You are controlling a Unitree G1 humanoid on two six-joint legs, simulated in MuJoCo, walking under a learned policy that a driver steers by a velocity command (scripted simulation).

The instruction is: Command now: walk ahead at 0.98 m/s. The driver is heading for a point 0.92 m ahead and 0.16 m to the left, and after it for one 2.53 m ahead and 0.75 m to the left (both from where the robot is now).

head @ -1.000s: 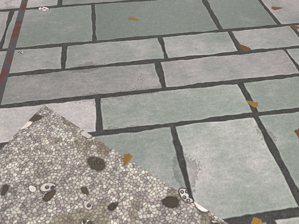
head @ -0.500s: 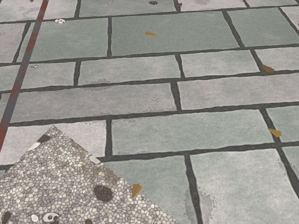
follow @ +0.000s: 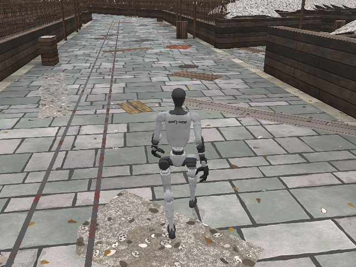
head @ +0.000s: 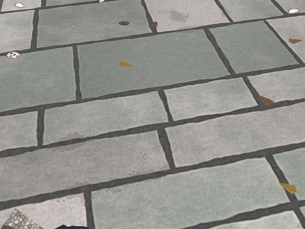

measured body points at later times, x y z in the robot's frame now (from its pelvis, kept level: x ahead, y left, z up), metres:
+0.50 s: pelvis +0.48 -0.01 -0.01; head +0.51 +0.00 +0.44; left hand +0.38 +0.23 -0.15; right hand +0.71 -0.21 -0.11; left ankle +0.70 +0.13 -0.67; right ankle +0.32 -0.08 -0.73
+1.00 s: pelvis +0.94 +0.09 -0.02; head +0.96 +0.14 +0.42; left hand +1.08 +0.42 -0.05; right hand +1.06 -0.17 -0.13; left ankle +0.76 +0.07 -0.72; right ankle +1.16 +0.10 -0.74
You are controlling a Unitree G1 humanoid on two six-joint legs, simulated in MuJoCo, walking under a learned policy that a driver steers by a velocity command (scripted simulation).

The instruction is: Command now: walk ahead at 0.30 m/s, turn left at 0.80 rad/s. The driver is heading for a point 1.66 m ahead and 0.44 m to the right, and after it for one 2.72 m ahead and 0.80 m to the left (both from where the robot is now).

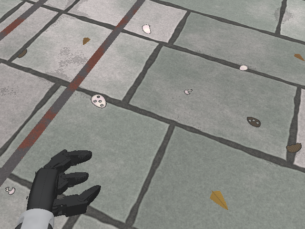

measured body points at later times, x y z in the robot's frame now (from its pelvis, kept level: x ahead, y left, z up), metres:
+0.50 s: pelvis +0.10 +0.00 +0.03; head +0.13 +0.02 +0.48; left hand +0.24 +0.28 -0.09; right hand +0.24 -0.28 -0.05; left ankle +0.15 +0.10 -0.71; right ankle +0.10 -0.14 -0.61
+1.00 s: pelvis +0.10 -0.07 +0.03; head +0.11 -0.10 +0.48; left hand +0.40 +0.04 -0.04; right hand +0.04 -0.37 -0.09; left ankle +0.19 +0.05 -0.65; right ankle +0.06 -0.15 -0.71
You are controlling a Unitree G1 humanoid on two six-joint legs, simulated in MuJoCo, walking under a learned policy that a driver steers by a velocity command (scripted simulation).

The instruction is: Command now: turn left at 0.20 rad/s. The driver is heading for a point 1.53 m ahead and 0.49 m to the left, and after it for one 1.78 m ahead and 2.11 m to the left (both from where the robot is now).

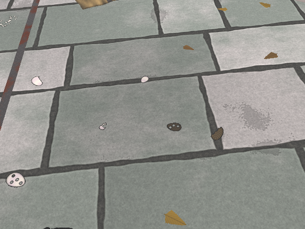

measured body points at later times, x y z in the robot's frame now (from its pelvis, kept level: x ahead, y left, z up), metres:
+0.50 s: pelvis +0.00 +0.06 +0.00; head +0.04 +0.12 +0.45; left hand +0.07 +0.40 -0.10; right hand +0.24 -0.16 -0.07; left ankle -0.03 +0.13 -0.74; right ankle +0.04 -0.09 -0.65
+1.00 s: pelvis +0.05 +0.06 -0.01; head +0.08 +0.07 +0.44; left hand +0.04 +0.38 -0.10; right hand +0.34 -0.07 -0.09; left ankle -0.04 +0.13 -0.71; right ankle +0.14 -0.04 -0.74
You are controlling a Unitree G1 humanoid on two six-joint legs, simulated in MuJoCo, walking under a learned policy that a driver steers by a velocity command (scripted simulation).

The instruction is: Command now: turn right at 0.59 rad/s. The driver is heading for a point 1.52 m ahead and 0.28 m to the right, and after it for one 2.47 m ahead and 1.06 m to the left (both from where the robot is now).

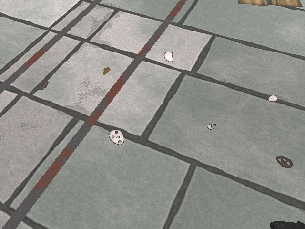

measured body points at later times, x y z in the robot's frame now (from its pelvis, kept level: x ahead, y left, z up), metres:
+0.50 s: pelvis +0.04 +0.02 +0.01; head +0.05 +0.03 +0.46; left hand +0.30 +0.21 -0.08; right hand -0.01 -0.27 -0.08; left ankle +0.01 +0.13 -0.73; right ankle -0.02 -0.15 -0.63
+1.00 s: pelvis +0.25 -0.19 +0.00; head +0.26 -0.21 +0.45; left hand +0.35 +0.07 -0.11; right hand +0.27 -0.49 -0.12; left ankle +0.35 -0.08 -0.63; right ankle +0.13 -0.24 -0.73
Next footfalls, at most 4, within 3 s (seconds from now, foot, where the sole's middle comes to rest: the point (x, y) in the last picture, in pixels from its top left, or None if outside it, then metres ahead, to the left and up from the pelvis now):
0.16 left None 0.05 0.12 -0.77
0.74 right None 0.17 -0.26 -0.77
1.24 left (223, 197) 0.61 -0.25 -0.77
1.66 right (230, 117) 1.06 -0.34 -0.77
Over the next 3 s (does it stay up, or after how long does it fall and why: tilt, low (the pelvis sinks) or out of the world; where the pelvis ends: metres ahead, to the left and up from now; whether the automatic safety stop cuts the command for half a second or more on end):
stays up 1.65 -0.13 0.00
